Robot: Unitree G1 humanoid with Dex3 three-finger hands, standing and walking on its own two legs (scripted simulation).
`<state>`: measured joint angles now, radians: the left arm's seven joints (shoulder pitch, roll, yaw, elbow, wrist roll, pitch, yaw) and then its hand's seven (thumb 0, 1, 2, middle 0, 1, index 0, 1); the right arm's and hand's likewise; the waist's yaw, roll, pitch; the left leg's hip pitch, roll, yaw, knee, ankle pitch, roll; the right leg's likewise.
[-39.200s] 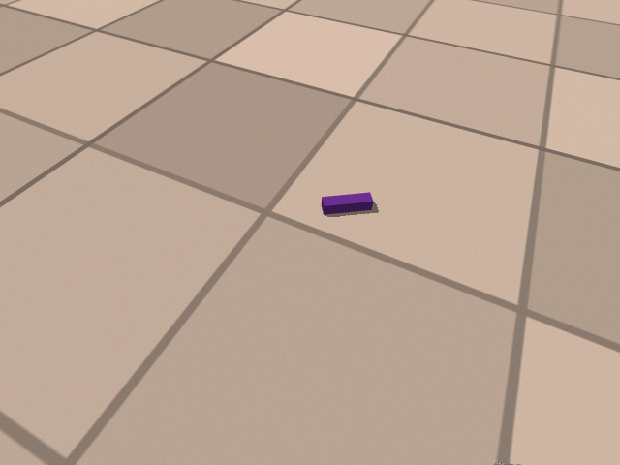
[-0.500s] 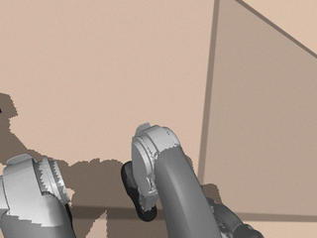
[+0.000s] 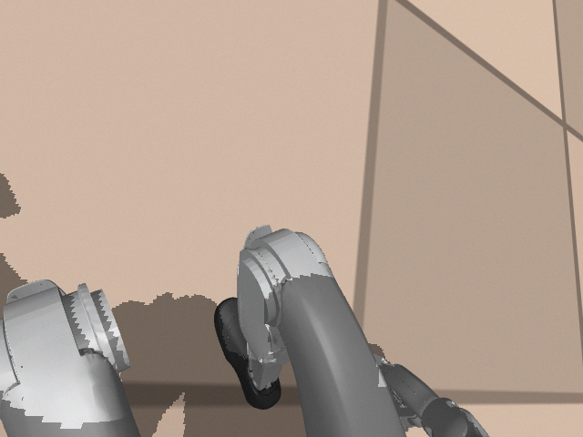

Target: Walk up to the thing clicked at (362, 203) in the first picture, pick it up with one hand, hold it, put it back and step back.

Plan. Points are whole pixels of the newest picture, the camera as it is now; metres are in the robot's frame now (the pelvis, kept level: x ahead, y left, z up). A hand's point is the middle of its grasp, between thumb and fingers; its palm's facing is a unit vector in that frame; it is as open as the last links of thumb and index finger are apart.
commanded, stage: rest palm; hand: left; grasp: from above
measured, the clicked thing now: out of the picture +0.42 +0.37 -0.27
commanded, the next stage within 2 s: close in 0.24 s
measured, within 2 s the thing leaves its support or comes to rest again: neither
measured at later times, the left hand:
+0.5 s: hand out of the picture +0.40 +0.37 -0.25, palm faces -0.44 -0.20 -0.87, open 13.7 cm
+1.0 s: hand out of the picture +0.40 +0.37 -0.25, palm faces -0.43 -0.18 -0.88, open 12.9 cm
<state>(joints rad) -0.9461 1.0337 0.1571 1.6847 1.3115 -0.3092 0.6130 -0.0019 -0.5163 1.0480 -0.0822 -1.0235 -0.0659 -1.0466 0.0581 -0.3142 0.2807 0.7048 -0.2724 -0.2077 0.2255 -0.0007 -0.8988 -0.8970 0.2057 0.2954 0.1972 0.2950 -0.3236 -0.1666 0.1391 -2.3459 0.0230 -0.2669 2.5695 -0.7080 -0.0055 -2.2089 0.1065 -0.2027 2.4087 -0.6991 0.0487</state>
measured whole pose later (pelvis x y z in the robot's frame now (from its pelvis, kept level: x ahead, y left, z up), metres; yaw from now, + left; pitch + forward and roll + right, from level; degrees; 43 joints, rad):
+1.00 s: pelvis +0.00 +0.00 +0.00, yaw -1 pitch +25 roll -15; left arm -0.95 1.07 0.17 1.71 1.27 -0.27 0.62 0.00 -0.35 0.96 -0.17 -1.02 -0.17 -1.02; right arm 0.04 -0.34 0.31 0.67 -0.27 -0.24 0.24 0.00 -0.89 -0.90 0.21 0.30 0.20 0.29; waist -0.33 -0.17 0.17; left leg -2.35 0.03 -0.28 2.57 -0.70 0.00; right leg -2.21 0.12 -0.21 2.39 -0.68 0.06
